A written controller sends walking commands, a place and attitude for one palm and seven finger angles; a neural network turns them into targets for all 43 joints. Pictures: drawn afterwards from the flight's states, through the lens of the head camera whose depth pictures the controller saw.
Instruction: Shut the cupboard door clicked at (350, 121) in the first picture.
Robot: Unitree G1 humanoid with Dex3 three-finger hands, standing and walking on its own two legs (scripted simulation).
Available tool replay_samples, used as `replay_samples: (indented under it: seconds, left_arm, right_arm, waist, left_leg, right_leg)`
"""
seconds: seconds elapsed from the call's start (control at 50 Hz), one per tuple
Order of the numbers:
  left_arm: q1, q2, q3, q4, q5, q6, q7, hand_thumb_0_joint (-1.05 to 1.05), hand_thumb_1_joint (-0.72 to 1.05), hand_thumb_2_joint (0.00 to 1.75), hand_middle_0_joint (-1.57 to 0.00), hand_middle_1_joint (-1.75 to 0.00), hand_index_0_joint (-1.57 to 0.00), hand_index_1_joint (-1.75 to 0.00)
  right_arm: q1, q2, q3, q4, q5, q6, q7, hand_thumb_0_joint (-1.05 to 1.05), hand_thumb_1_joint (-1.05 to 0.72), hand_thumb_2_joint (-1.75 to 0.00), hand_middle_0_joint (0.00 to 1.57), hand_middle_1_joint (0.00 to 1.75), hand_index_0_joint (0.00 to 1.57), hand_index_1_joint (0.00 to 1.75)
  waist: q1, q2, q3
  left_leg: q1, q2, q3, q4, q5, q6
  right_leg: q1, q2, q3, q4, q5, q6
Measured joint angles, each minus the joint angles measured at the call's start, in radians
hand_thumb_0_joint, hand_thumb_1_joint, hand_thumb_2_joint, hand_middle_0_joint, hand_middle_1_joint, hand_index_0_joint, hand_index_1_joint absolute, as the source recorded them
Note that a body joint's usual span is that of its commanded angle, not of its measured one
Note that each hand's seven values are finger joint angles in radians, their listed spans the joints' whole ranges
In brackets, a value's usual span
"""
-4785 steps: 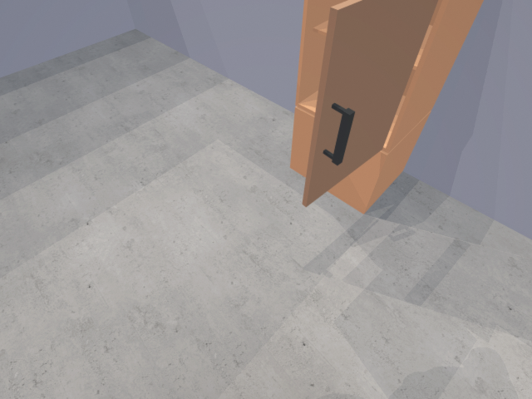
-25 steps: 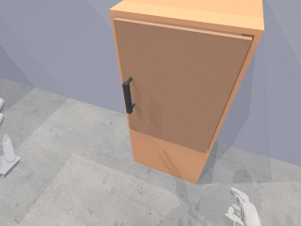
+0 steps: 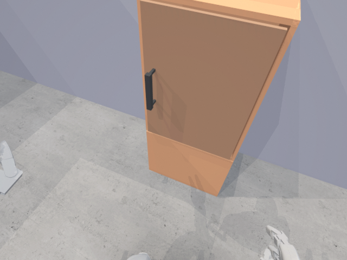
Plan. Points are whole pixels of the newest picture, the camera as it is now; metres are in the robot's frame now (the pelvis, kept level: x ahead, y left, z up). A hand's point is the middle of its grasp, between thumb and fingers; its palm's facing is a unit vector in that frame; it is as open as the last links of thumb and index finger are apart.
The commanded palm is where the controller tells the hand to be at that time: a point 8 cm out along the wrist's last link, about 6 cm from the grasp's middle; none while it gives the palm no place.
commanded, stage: step back with the hand held close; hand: left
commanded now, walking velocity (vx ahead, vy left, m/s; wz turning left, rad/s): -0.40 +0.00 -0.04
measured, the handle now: (151, 89) +0.72 +0.11 -0.04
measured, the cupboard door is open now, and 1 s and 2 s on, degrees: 0 0 0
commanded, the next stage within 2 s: stop stepping back and stand still in 0.32 s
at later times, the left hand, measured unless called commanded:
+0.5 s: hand out of the picture +0.10 +0.31 +0.18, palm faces +0.52 -0.76 -0.39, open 7.4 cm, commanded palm +0.02 +0.33 +0.19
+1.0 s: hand out of the picture +0.07 +0.27 +0.18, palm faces +0.42 -0.84 -0.35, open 7.4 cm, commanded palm +0.02 +0.30 +0.19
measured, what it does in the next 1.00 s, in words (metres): walks backwards: right foot, then left foot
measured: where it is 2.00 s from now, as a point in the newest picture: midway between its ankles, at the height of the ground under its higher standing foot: outside the picture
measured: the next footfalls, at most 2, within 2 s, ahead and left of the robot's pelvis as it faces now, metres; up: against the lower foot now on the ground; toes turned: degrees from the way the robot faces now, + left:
right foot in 0.10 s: +0.07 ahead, -0.13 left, +0.00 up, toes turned +7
left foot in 0.38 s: +0.00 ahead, +0.11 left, +0.00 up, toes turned +0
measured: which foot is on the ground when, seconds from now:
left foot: down 0.00-0.22, up 0.24-0.36, down 0.38-1.00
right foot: down 0.00-0.02, up 0.04-0.08, down 0.10-0.38, up 0.40-0.70, down 0.72-1.00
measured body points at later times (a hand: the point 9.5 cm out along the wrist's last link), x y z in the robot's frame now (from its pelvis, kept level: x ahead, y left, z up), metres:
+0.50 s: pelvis -0.10 +0.02 +0.01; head -0.08 +0.06 +0.45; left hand +0.06 +0.35 +0.20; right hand +0.10 -0.19 -0.06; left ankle -0.03 +0.12 -0.72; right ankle -0.08 -0.12 -0.66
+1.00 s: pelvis -0.14 +0.01 +0.00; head -0.21 +0.03 +0.45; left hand +0.04 +0.31 +0.20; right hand -0.07 -0.27 -0.09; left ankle -0.04 +0.11 -0.72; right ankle -0.25 -0.08 -0.72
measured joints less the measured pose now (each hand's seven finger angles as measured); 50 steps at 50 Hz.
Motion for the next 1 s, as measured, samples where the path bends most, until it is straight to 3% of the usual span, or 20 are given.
replay_samples:
  seconds: [0.1,0.14,0.2,0.26,0.3,0.34,0.38,0.44,0.5,0.58,0.64,0.72,0.8,0.9,1.0]
  left_arm:
    - [0.003,0.069,0.043,-0.005,0.003,-0.001,-0.017,0.02,0.89,0.90,-0.22,-0.30,-0.21,-0.30]
    - [0.020,0.087,0.075,-0.014,0.006,-0.016,-0.024,0.02,0.89,0.90,-0.22,-0.30,-0.21,-0.30]
    - [0.037,0.055,0.088,-0.003,0.004,-0.030,-0.026,0.01,0.89,0.90,-0.22,-0.30,-0.21,-0.30]
    - [0.044,0.007,0.033,-0.009,-0.001,-0.003,-0.015,0.01,0.89,0.90,-0.22,-0.30,-0.21,-0.30]
    - [0.045,-0.018,-0.006,-0.019,0.005,0.017,-0.012,0.02,0.89,0.90,-0.22,-0.30,-0.21,-0.30]
    - [0.037,-0.026,-0.024,-0.030,0.007,0.026,-0.013,0.02,0.89,0.90,-0.22,-0.30,-0.21,-0.30]
    - [0.010,-0.018,-0.023,-0.046,0.002,0.021,-0.011,0.02,0.89,0.90,-0.22,-0.30,-0.21,-0.30]
    - [-0.078,0.006,0.005,-0.013,0.001,0.008,-0.005,0.02,0.89,0.90,-0.22,-0.30,-0.21,-0.30]
    - [-0.060,0.008,0.041,-0.006,-0.022,0.023,-0.010,0.02,0.89,0.90,-0.22,-0.30,-0.21,-0.30]
    - [0.023,-0.012,0.038,-0.077,-0.037,0.043,-0.013,0.02,0.89,0.90,-0.21,-0.30,-0.21,-0.30]
    - [0.036,-0.010,0.008,-0.091,-0.036,0.059,-0.016,0.02,0.89,0.90,-0.21,-0.30,-0.20,-0.30]
    - [0.031,0.034,0.017,-0.058,-0.040,0.084,-0.019,0.02,0.89,0.90,-0.21,-0.30,-0.20,-0.30]
    - [0.054,0.035,-0.004,-0.009,-0.051,0.111,-0.027,0.02,0.89,0.90,-0.22,-0.30,-0.21,-0.30]
    - [0.090,0.034,-0.007,0.014,-0.042,0.104,-0.020,0.02,0.89,0.90,-0.22,-0.30,-0.21,-0.30]
    - [0.007,-0.028,-0.027,0.095,-0.017,0.077,-0.013,0.02,0.89,0.90,-0.22,-0.30,-0.21,-0.30]
  right_arm:
    - [0.021,0.023,-0.006,-0.012,0.001,-0.018,-0.006,0.01,-0.90,-0.90,0.20,0.29,0.20,0.30]
    - [0.025,0.032,-0.004,-0.005,0.003,-0.022,0.000,0.01,-0.90,-0.90,0.20,0.29,0.20,0.30]
    - [-0.003,0.030,-0.009,0.006,0.001,-0.023,0.009,0.01,-0.90,-0.90,0.20,0.29,0.20,0.30]
    - [-0.023,0.022,-0.019,0.034,-0.002,-0.016,0.022,0.01,-0.90,-0.90,0.20,0.29,0.20,0.30]
    - [-0.029,0.022,-0.019,0.053,-0.007,0.000,0.023,0.01,-0.90,-0.90,0.20,0.29,0.20,0.30]
    - [-0.028,0.026,-0.009,0.053,-0.010,0.008,0.016,0.02,-0.90,-0.90,0.20,0.29,0.20,0.30]
    - [-0.031,0.019,-0.001,0.026,-0.006,-0.002,0.005,0.01,-0.90,-0.90,0.20,0.29,0.20,0.30]
    - [-0.089,0.049,-0.009,0.027,-0.014,-0.029,-0.007,0.01,-0.90,-0.90,0.20,0.29,0.20,0.30]
    - [-0.101,0.086,-0.001,0.019,-0.016,-0.051,0.017,0.01,-0.90,-0.90,0.20,0.29,0.20,0.30]
    - [-0.054,0.109,0.025,-0.003,-0.006,-0.071,0.043,0.01,-0.90,-0.90,0.20,0.30,0.20,0.30]
    - [-0.016,0.111,0.045,-0.010,-0.009,-0.071,0.041,0.01,-0.90,-0.90,0.21,0.30,0.20,0.30]
    - [-0.002,0.103,0.057,-0.021,-0.013,-0.042,0.038,0.01,-0.90,-0.90,0.21,0.30,0.21,0.30]
    - [0.012,0.048,0.033,0.024,-0.007,0.003,0.031,0.01,-0.90,-0.90,0.21,0.30,0.20,0.30]
    - [0.096,0.003,0.004,0.078,0.013,0.023,0.009,0.01,-0.90,-0.90,0.20,0.30,0.20,0.30]
    - [0.121,-0.030,-0.015,0.104,0.003,0.017,-0.010,0.02,-0.91,-0.90,0.20,0.29,0.20,0.30]
  waist:
    - [-0.043,0.017,0.011]
    - [-0.032,0.006,-0.007]
    - [-0.012,0.018,0.011]
    - [0.023,0.000,0.013]
    - [0.044,-0.027,-0.004]
    - [0.055,-0.055,-0.027]
    - [0.046,-0.048,-0.041]
    - [0.042,-0.052,0.025]
    - [0.044,-0.027,0.028]
    - [0.049,-0.012,-0.019]
    - [0.028,-0.011,-0.056]
    - [0.001,-0.055,-0.084]
    - [-0.015,0.006,-0.069]
    - [-0.019,-0.006,-0.113]
    - [-0.021,-0.001,-0.127]
  left_leg:
    - [-0.030,0.028,-0.005,-0.025,0.160,0.014]
    - [-0.065,0.040,0.014,0.007,0.139,0.008]
    - [-0.090,0.051,0.025,0.047,0.032,0.000]
    - [-0.101,0.013,0.026,0.142,-0.108,-0.045]
    - [-0.078,-0.010,0.036,0.232,-0.147,-0.055]
    - [0.000,-0.016,0.042,0.174,-0.130,-0.055]
    - [0.083,0.002,0.026,-0.003,-0.042,-0.038]
    - [0.045,0.001,0.027,0.008,0.041,0.006]
    - [0.050,0.046,0.041,-0.038,0.073,0.011]
    - [0.070,0.092,0.084,-0.116,0.119,0.004]
    - [0.074,0.094,0.098,-0.172,0.155,-0.006]
    - [0.025,0.055,0.138,-0.172,0.134,-0.035]
    - [0.023,0.063,0.087,-0.108,0.093,-0.048]
    - [0.088,0.047,0.068,-0.077,0.129,-0.017]
    - [0.089,0.038,0.063,-0.026,0.083,-0.013]
  right_leg:
    - [0.031,0.061,0.035,0.113,-0.016,0.006]
    - [0.055,0.069,0.055,0.103,-0.122,0.006]
    - [0.035,0.072,0.053,0.114,-0.092,-0.008]
    - [0.034,0.042,0.074,0.094,-0.059,-0.001]
    - [0.035,0.015,0.095,0.064,-0.036,0.010]
    - [0.026,-0.004,0.110,0.032,-0.008,0.024]
    - [-0.017,0.000,0.100,0.045,-0.004,0.032]
    - [-0.099,0.042,0.119,0.291,-0.188,0.021]
    - [-0.103,0.082,0.072,0.464,-0.253,0.016]
    - [0.047,0.057,0.002,0.318,-0.268,0.018]
    - [0.198,0.045,-0.028,0.103,-0.271,0.006]
    - [0.329,0.021,-0.020,-0.141,-0.214,-0.055]
    - [0.329,0.052,-0.012,-0.101,-0.191,-0.054]
    - [0.372,0.052,0.002,-0.045,-0.243,-0.048]
    - [0.388,0.043,-0.005,-0.016,-0.270,-0.043]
